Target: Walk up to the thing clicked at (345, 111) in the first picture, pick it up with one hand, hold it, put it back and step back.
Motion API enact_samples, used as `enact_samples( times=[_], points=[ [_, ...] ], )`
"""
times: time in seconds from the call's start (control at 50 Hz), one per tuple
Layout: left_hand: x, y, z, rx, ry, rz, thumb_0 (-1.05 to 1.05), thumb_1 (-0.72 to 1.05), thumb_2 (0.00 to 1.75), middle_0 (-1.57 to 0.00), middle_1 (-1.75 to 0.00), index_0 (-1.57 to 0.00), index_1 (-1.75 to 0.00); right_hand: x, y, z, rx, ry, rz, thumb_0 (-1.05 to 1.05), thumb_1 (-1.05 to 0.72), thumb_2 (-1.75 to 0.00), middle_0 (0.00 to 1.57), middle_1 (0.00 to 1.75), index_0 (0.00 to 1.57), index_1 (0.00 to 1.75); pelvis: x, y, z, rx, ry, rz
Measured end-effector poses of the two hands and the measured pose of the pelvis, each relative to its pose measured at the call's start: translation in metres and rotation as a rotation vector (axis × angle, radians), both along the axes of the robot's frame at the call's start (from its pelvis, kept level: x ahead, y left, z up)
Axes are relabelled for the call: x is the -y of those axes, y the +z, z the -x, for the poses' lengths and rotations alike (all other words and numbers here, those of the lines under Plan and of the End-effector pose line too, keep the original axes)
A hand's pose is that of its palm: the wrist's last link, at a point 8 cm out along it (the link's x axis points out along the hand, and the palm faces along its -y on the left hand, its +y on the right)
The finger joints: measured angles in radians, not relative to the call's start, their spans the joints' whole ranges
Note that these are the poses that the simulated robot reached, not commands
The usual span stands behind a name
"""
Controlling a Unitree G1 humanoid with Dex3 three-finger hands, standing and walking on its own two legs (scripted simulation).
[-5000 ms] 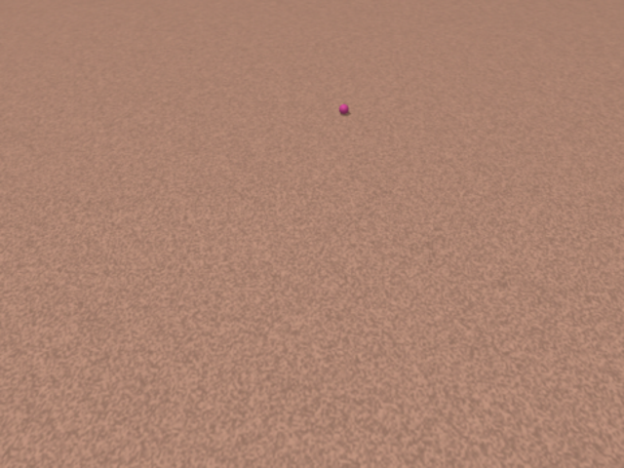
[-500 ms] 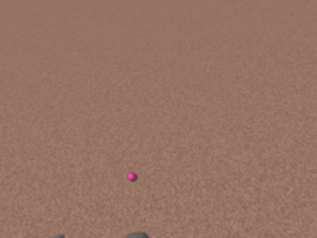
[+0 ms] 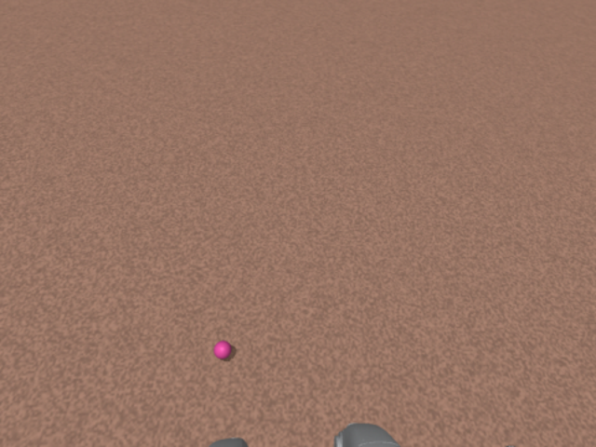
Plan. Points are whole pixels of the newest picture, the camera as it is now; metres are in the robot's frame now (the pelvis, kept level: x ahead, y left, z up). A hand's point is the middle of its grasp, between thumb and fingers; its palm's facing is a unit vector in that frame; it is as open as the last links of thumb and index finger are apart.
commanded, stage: walk up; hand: left
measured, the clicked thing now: (222, 349) +0.48 +0.21 -0.74
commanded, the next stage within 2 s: stand in 1.34 s
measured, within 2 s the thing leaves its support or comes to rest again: neither
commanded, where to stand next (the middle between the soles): +0.11 -0.03 m, yaw -1 degrees
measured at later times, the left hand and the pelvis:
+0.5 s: hand out of the picture +0.13 +0.23 -0.14, palm faces -0.07 -0.93 -0.36, open 7.4 cm; pelvis +0.02 -0.02 +0.00, yaw -2 degrees
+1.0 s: hand out of the picture +0.11 +0.24 -0.14, palm faces -0.03 -0.94 -0.33, open 7.4 cm; pelvis +0.04 -0.01 +0.02, yaw -2 degrees
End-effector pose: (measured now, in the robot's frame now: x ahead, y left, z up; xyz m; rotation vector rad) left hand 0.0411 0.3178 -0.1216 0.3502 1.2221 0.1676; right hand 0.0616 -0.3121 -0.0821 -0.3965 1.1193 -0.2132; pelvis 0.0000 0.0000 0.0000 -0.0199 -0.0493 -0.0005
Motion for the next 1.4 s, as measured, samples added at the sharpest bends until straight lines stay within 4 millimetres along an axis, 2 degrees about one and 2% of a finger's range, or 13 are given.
enact_samples(
  times=[0.08, 0.16, 0.24, 0.32, 0.42, 0.6, 0.7, 0.78, 0.94, 1.06, 1.22, 1.4],
  points=[
    [0.000, 0.002, -0.020, 0.001, -0.005, -0.005, 0.00, 0.90, 0.89, -0.20, -0.30, -0.21, -0.30, -0.003, -0.005, -0.005, -0.024, -0.009, -0.003, 0.00, -0.90, -0.89, 0.21, 0.31, 0.20, 0.30, -0.001, 0.000, -0.010, -0.002, -0.009, -0.014],
    [0.004, 0.003, -0.033, -0.010, -0.004, -0.031, 0.00, 0.90, 0.89, -0.20, -0.30, -0.21, -0.30, 0.001, -0.020, -0.015, -0.027, -0.017, -0.021, 0.01, -0.90, -0.89, 0.21, 0.31, 0.20, 0.30, 0.003, -0.005, -0.017, -0.003, -0.020, -0.023],
    [0.014, 0.005, -0.040, 0.000, 0.003, -0.062, 0.00, 0.90, 0.89, -0.20, -0.30, -0.21, -0.30, 0.007, -0.041, -0.028, -0.014, -0.035, -0.056, 0.01, -0.90, -0.89, 0.21, 0.31, 0.20, 0.30, 0.012, -0.013, -0.020, 0.009, -0.030, -0.005],
    [0.025, 0.012, -0.049, 0.021, -0.012, -0.058, 0.00, 0.90, 0.89, -0.20, -0.30, -0.21, -0.30, 0.003, -0.048, -0.037, -0.007, -0.043, -0.095, 0.01, -0.90, -0.89, 0.20, 0.30, 0.20, 0.30, 0.016, -0.010, -0.020, 0.010, -0.033, -0.029],
    [0.036, 0.017, -0.069, 0.063, -0.032, -0.034, 0.00, 0.90, 0.89, -0.20, -0.30, -0.21, -0.30, -0.001, -0.047, -0.035, -0.017, -0.045, -0.117, 0.01, -0.90, -0.89, 0.20, 0.30, 0.20, 0.30, 0.016, -0.005, -0.018, 0.014, -0.035, -0.036],
    [0.046, 0.018, -0.095, 0.108, -0.039, 0.030, 0.00, 0.90, 0.89, -0.20, -0.30, -0.21, -0.30, 0.005, -0.027, -0.014, -0.081, -0.067, -0.077, 0.01, -0.90, -0.89, 0.20, 0.30, 0.20, 0.30, 0.014, 0.007, -0.021, 0.009, -0.037, -0.028],
    [0.044, 0.015, -0.094, 0.078, -0.029, 0.046, 0.00, 0.90, 0.89, -0.20, -0.30, -0.21, -0.30, 0.010, -0.019, -0.008, -0.112, -0.083, -0.049, 0.01, -0.90, -0.89, 0.20, 0.30, 0.20, 0.30, 0.012, 0.012, -0.024, 0.004, -0.037, -0.023],
    [0.040, 0.014, -0.085, 0.037, -0.011, 0.044, 0.00, 0.90, 0.89, -0.20, -0.30, -0.21, -0.30, 0.010, -0.017, -0.010, -0.123, -0.089, -0.042, 0.01, -0.90, -0.90, 0.20, 0.30, 0.20, 0.30, 0.012, 0.014, -0.027, 0.001, -0.036, -0.023],
    [0.034, 0.016, -0.067, -0.025, 0.032, 0.023, 0.00, 0.90, 0.89, -0.20, -0.30, -0.21, -0.30, 0.005, -0.019, -0.032, -0.100, -0.075, -0.065, 0.01, -0.90, -0.90, 0.20, 0.30, 0.20, 0.30, 0.012, 0.016, -0.034, 0.002, -0.031, -0.022],
    [0.033, 0.020, -0.061, -0.039, 0.052, 0.011, 0.00, 0.90, 0.89, -0.20, -0.30, -0.21, -0.30, -0.002, -0.022, -0.051, -0.072, -0.057, -0.091, 0.01, -0.90, -0.89, 0.20, 0.30, 0.20, 0.30, 0.013, 0.017, -0.037, 0.001, -0.029, -0.022],
    [0.037, 0.021, -0.064, -0.033, 0.056, 0.010, 0.00, 0.90, 0.89, -0.20, -0.30, -0.21, -0.30, -0.005, -0.023, -0.063, -0.058, -0.052, -0.107, 0.00, -0.90, -0.89, 0.20, 0.30, 0.20, 0.30, 0.015, 0.018, -0.042, -0.001, -0.029, -0.022],
    [0.042, 0.020, -0.078, -0.013, 0.037, 0.019, 0.00, 0.90, 0.89, -0.20, -0.30, -0.21, -0.30, 0.000, -0.021, -0.058, -0.078, -0.070, -0.093, 0.00, -0.90, -0.89, 0.20, 0.30, 0.20, 0.30, 0.017, 0.019, -0.046, -0.003, -0.026, -0.022]
  ],
)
